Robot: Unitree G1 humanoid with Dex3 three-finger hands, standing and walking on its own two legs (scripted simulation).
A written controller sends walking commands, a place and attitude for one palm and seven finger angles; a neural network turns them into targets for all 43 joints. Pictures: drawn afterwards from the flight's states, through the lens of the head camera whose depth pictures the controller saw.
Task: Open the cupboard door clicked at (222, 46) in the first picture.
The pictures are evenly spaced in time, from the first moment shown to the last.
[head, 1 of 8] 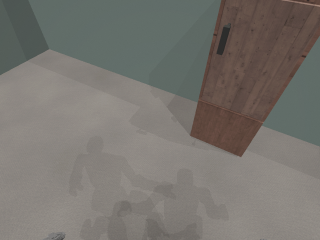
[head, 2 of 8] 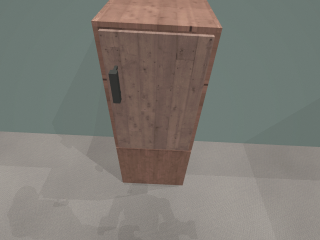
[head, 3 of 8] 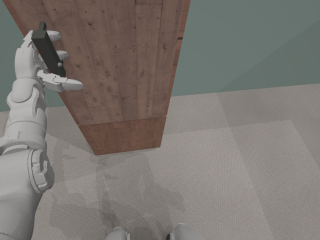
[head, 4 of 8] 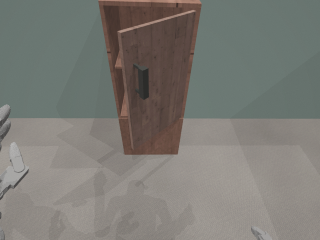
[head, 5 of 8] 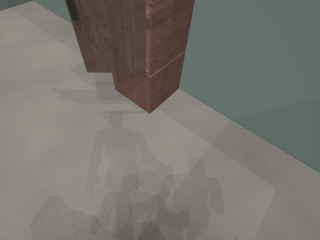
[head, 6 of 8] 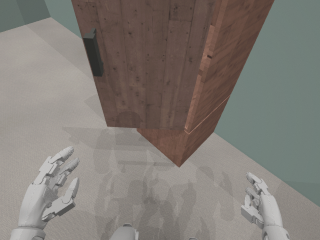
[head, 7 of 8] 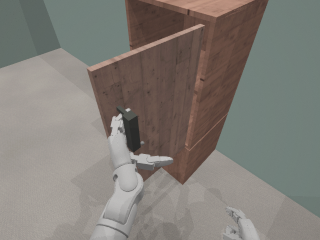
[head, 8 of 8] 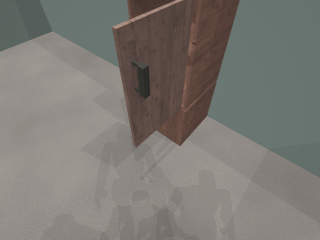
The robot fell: no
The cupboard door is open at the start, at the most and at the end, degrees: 0 88 87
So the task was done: yes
